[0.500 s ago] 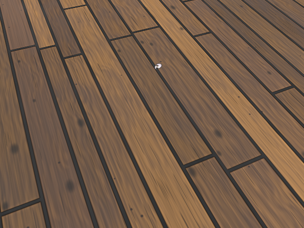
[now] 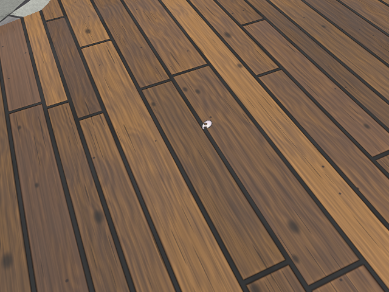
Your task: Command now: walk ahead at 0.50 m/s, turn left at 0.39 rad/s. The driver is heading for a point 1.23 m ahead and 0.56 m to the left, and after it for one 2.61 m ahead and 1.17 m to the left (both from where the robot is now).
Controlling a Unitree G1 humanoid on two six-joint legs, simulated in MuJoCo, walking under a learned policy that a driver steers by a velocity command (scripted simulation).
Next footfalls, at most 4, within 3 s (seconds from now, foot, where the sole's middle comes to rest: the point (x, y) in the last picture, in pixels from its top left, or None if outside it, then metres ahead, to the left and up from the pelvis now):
0.32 left None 0.31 0.13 -0.78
0.84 right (193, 248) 0.65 0.07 -0.78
1.30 left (133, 274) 0.56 0.28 -0.78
1.58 right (188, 243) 0.67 0.09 -0.78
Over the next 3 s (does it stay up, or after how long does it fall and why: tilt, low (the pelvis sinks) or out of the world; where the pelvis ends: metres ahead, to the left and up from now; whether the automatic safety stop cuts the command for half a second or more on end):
stays up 0.93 0.45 0.00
